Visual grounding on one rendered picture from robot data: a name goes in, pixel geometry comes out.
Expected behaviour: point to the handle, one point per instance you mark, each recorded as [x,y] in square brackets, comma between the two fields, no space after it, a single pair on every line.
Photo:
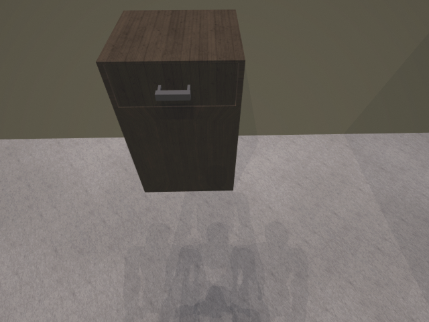
[173,95]

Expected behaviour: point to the cabinet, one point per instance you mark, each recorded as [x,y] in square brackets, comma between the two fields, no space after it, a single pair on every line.
[179,148]

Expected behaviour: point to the drawer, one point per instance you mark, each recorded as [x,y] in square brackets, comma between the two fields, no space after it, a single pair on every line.
[210,83]

